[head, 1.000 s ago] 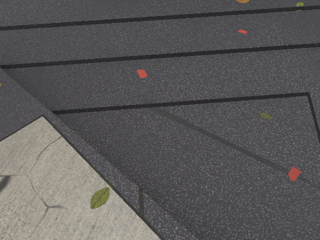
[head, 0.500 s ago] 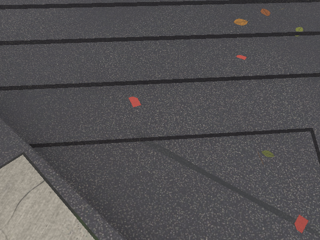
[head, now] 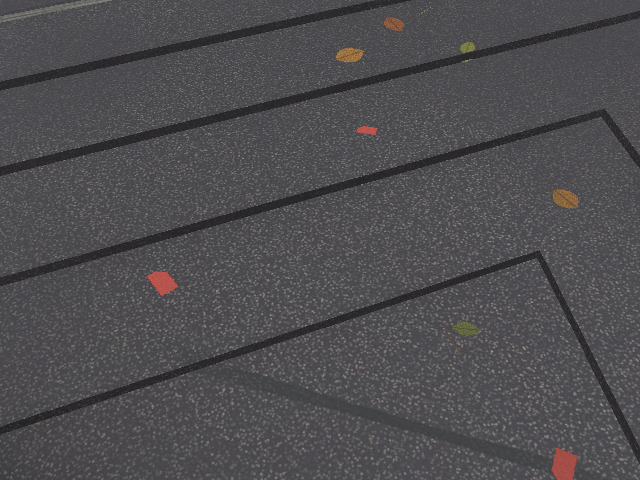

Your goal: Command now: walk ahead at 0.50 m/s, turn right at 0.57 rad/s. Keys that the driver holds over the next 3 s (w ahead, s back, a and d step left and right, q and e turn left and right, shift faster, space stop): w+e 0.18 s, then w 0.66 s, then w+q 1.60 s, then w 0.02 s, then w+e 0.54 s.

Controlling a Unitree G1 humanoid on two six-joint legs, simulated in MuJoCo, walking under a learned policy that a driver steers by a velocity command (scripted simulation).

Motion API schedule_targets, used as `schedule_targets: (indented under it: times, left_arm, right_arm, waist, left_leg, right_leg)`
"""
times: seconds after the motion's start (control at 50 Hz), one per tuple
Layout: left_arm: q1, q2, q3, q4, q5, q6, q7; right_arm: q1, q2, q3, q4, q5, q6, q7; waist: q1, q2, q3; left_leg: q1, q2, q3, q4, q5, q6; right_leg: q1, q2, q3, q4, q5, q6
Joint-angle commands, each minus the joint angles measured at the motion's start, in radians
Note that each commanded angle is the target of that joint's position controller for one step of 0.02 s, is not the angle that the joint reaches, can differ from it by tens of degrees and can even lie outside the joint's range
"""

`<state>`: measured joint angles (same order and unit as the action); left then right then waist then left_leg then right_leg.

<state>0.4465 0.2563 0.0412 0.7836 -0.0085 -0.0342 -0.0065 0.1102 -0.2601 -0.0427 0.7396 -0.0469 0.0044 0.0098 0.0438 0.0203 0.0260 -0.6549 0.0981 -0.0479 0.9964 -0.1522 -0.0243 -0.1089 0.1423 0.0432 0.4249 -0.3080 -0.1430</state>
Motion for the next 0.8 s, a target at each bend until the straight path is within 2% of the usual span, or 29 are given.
schedule_targets:
  times: [0.02,0.04,0.06,0.08,0.1,0.12,0.14,0.18,0.22,0.24,0.3,0.32,0.34,0.36,0.38,0.4,0.42,0.44,0.46,0.48,0.5,0.52,0.54,0.58,0.62,0.64,0.68,0.74,0.8]
  left_arm:
    - [0.059,0.166,0.042,-0.058,0.018,-0.006,0.018]
    - [0.064,0.163,0.044,-0.059,0.018,0.002,0.022]
    - [0.162,0.158,0.046,-0.025,0.019,-0.004,0.03]
    - [0.203,0.169,0.051,-0.015,0.023,-0.009,0.036]
    - [0.252,0.186,0.055,0.001,0.029,-0.016,0.036]
    - [0.286,0.18,0.053,0.017,0.034,-0.026,0.034]
    - [0.237,0.166,0.052,0.021,0.031,-0.033,0.039]
    - [0.129,0.151,0.042,0.001,0.039,-0.039,0.031]
    - [0.072,0.161,0.039,-0.007,0.024,-0.051,0.024]
    - [0.054,0.157,0.035,-0.001,0.022,-0.05,0.023]
    - [0.084,0.145,0.027,0.032,0.055,-0.04,0.041]
    - [0.102,0.139,0.024,0.053,0.063,-0.037,0.047]
    - [0.102,0.136,0.021,0.074,0.068,-0.031,0.053]
    - [0.092,0.156,0.03,0.094,0.046,-0.03,0.059]
    - [0.065,0.164,0.033,0.105,0.028,-0.02,0.06]
    - [0.065,0.108,0.032,0.107,0.019,-0.013,0.051]
    - [0.195,0.035,0.017,0.097,-0.015,-0.015,0.052]
    - [0.246,0.065,0.009,0.103,-0.027,-0.022,0.064]
    - [0.195,0.072,0.0,0.118,0.002,-0.015,0.067]
    - [0.114,0.089,-0.004,0.086,0.037,-0.005,0.054]
    - [-0.036,0.16,0.011,0.071,0.082,-0.008,0.032]
    - [-0.16,0.141,0.015,0.039,0.087,-0.009,0.013]
    - [-0.25,0.111,0.006,0.015,0.061,-0.001,-0.002]
    - [-0.231,0.043,-0.014,0.037,0.067,0.0,-0.024]
    - [-0.251,0.002,-0.035,0.032,0.051,-0.015,-0.035]
    - [-0.305,-0.008,-0.042,0.02,0.038,-0.02,-0.039]
    - [-0.415,0.001,-0.044,0.001,0.033,-0.016,-0.04]
    - [-0.536,0.007,-0.04,-0.027,0.038,-0.01,-0.035]
    - [-0.499,0.008,-0.031,-0.015,0.04,-0.023,-0.029]
  right_arm:
    - [-0.002,-0.086,-0.026,-0.022,-0.001,0.006,0.015]
    - [-0.053,-0.085,-0.023,-0.041,-0.004,0.003,0.021]
    - [-0.142,-0.096,-0.03,-0.076,-0.01,-0.009,0.017]
    - [-0.187,-0.114,-0.033,-0.091,-0.013,-0.017,0.016]
    - [-0.246,-0.131,-0.039,-0.11,-0.006,-0.021,0.013]
    - [-0.273,-0.147,-0.048,-0.116,-0.007,-0.023,0.01]
    - [-0.286,-0.149,-0.045,-0.128,-0.009,-0.03,0.015]
    - [-0.292,-0.095,-0.031,-0.138,-0.005,-0.026,0.032]
    - [-0.222,-0.078,-0.028,-0.121,0.002,-0.027,0.05]
    - [-0.205,-0.075,-0.027,-0.114,0.014,-0.025,0.052]
    - [-0.21,-0.083,-0.031,-0.1,0.025,-0.047,0.034]
    - [-0.158,-0.077,-0.032,-0.088,0.023,-0.057,0.026]
    - [-0.037,-0.084,-0.04,-0.041,0.025,-0.064,0.013]
    - [0.125,-0.077,-0.04,0.009,0.008,-0.073,0.0]
    - [0.292,-0.093,-0.051,0.078,0.002,-0.071,-0.008]
    - [0.413,-0.174,-0.082,0.136,-0.003,-0.062,-0.009]
    - [0.495,-0.206,-0.064,0.147,-0.025,-0.079,0.015]
    - [0.493,-0.171,-0.059,0.14,-0.001,-0.087,0.024]
    - [0.446,-0.147,-0.062,0.122,0.009,-0.086,0.023]
    - [0.368,-0.212,-0.085,0.114,0.015,-0.084,0.005]
    - [0.279,-0.106,-0.046,0.08,0.028,-0.089,-0.003]
    - [0.276,-0.116,-0.041,0.111,0.026,-0.105,-0.013]
    - [0.262,-0.1,-0.031,0.149,0.015,-0.115,-0.013]
    - [0.292,-0.077,-0.021,0.182,0.016,-0.118,-0.014]
    - [0.283,-0.052,-0.012,0.18,0.034,-0.117,-0.006]
    - [0.295,-0.045,-0.011,0.184,0.047,-0.114,0.001]
    - [0.359,-0.046,-0.01,0.204,0.062,-0.103,0.008]
    - [0.448,-0.058,-0.009,0.238,0.044,-0.086,0.0]
    - [0.47,-0.079,-0.01,0.266,0.022,-0.073,-0.006]
  waist:
    - [0.003,-0.045,-0.088]
    - [0.012,-0.057,-0.049]
    - [0.057,-0.075,-0.018]
    - [0.073,-0.073,0.009]
    - [0.101,-0.089,0.045]
    - [0.11,-0.099,0.062]
    - [0.084,-0.099,0.091]
    - [0.069,-0.104,0.087]
    - [0.04,-0.096,0.051]
    - [0.033,-0.121,0.058]
    - [0.074,-0.094,0.098]
    - [0.066,-0.074,0.087]
    - [0.02,-0.049,0.043]
    - [-0.057,-0.008,-0.026]
    - [-0.14,0.028,-0.056]
    - [-0.166,0.161,-0.1]
    - [-0.076,0.248,-0.203]
    - [-0.066,0.255,-0.295]
    - [-0.076,0.169,-0.269]
    - [-0.066,0.278,-0.263]
    - [-0.066,0.037,-0.151]
    - [-0.07,0.113,-0.03]
    - [-0.02,0.044,0.108]
    - [0.006,0.068,0.056]
    - [0.008,0.121,0.001]
    - [-0.007,0.122,-0.009]
    - [-0.047,0.086,0.011]
    - [-0.095,0.032,0.056]
    - [-0.075,0.038,0.034]
  left_leg:
    - [-0.048,-0.045,0.06,0.032,0.161,0.018]
    - [-0.071,-0.045,0.064,0.024,0.178,0.028]
    - [-0.232,-0.034,0.002,0.035,0.198,0.032]
    - [-0.359,-0.028,-0.019,0.029,0.154,0.026]
    - [-0.451,-0.03,-0.019,-0.047,0.131,0.016]
    - [-0.476,-0.022,-0.048,-0.071,0.117,0.007]
    - [-0.423,-0.014,-0.065,-0.179,0.201,-0.004]
    - [-0.153,-0.056,-0.007,-0.278,0.412,0.008]
    - [0.069,-0.066,0.003,-0.305,0.578,0.046]
    - [0.127,-0.065,0.004,-0.327,0.585,0.054]
    - [0.153,-0.04,-0.005,-0.511,0.551,0.044]
    - [0.217,-0.026,-0.013,-0.602,0.59,0.042]
    - [0.302,-0.01,-0.017,-0.681,0.642,0.039]
    - [0.469,-0.017,0.01,-0.774,0.772,0.036]
    - [0.646,-0.001,0.03,-0.852,0.833,0.032]
    - [0.868,0.068,-0.047,-0.759,0.738,0.049]
    - [1.159,0.19,-0.085,-0.268,1.29,0.05]
    - [1.29,0.28,-0.255,-0.23,1.249,0.134]
    - [1.152,0.286,-0.325,-0.382,0.853,0.183]
    - [1.023,0.368,-0.542,-0.555,0.114,0.339]
    - [0.742,0.293,-0.509,-0.704,-0.179,0.308]
    - [0.556,0.335,-0.551,-0.715,-0.093,0.338]
    - [0.337,0.267,-0.439,-0.762,0.083,0.303]
    - [0.268,0.154,-0.259,-0.768,0.279,0.27]
    - [0.285,0.103,-0.127,-0.762,0.456,0.235]
    - [0.287,0.077,-0.084,-0.777,0.466,0.215]
    - [0.366,0.077,-0.073,-0.802,0.394,0.192]
    - [0.55,0.108,-0.093,-0.783,0.359,0.2]
    - [0.651,0.113,-0.072,-0.662,0.497,0.199]
  right_leg:
    - [0.117,-0.237,0.224,-0.05,0.705,-0.118]
    - [0.092,-0.23,0.236,-0.047,0.589,-0.119]
    - [0.217,-0.262,0.338,-0.027,0.494,-0.14]
    - [0.306,-0.289,0.388,-0.016,0.459,-0.158]
    - [0.349,-0.285,0.401,-0.034,0.354,-0.158]
    - [0.377,-0.31,0.452,-0.042,0.399,-0.16]
    - [0.307,-0.291,0.421,-0.027,0.356,-0.142]
    - [0.039,-0.221,0.373,-0.002,0.235,-0.114]
    - [-0.115,-0.2,0.352,0.032,0.141,-0.088]
    - [-0.138,-0.193,0.336,0.058,0.133,-0.071]
    - [-0.007,-0.175,0.338,0.185,0.12,-0.034]
    - [0.026,-0.142,0.317,0.278,0.126,-0.023]
    - [0.082,-0.119,0.301,0.427,0.184,-0.024]
    - [0.064,-0.068,0.246,0.631,0.153,-0.012]
    - [-0.007,-0.043,0.191,0.869,0.159,-0.003]
    - [-0.226,0.03,0.153,1.235,-0.323,0.014]
    - [-0.521,0.062,0.173,1.515,-0.62,0.047]
    - [-0.747,-0.009,0.159,1.478,-0.472,0.059]
    - [-0.804,-0.062,0.094,1.485,-0.355,0.067]
    - [-0.9,-0.088,0.035,1.545,-0.267,0.066]
    - [-0.799,-0.155,0.065,1.275,-0.117,0.057]
    - [-0.765,-0.163,0.123,1.173,-0.07,0.06]
    - [-0.687,-0.201,0.133,0.947,-0.002,0.098]
    - [-0.509,-0.212,0.047,0.718,0.132,0.137]
    - [-0.385,-0.217,0.003,0.497,0.234,0.128]
    - [-0.319,-0.199,-0.03,0.418,0.279,0.115]
    - [-0.316,-0.179,-0.07,0.331,0.313,0.101]
    - [-0.396,-0.166,-0.092,0.226,0.247,0.084]
    - [-0.298,-0.124,-0.113,0.112,0.131,0.055]
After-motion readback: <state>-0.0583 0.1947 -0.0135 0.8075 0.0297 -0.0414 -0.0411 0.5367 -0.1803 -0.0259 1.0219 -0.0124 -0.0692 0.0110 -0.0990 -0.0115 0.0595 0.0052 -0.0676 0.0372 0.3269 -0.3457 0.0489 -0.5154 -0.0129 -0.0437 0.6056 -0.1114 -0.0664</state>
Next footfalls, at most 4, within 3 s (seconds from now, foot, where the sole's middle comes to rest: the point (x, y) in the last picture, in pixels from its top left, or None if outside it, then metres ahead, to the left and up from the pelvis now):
0.40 left None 0.42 0.16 -0.95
0.84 right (389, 463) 0.60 -0.07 -0.95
1.26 left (318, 352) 0.88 0.11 -0.93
1.78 right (379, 273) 1.14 -0.06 -0.91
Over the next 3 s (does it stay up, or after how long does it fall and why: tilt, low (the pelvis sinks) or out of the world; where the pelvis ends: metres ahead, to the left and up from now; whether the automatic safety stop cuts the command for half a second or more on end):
stays up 1.48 0.40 -0.11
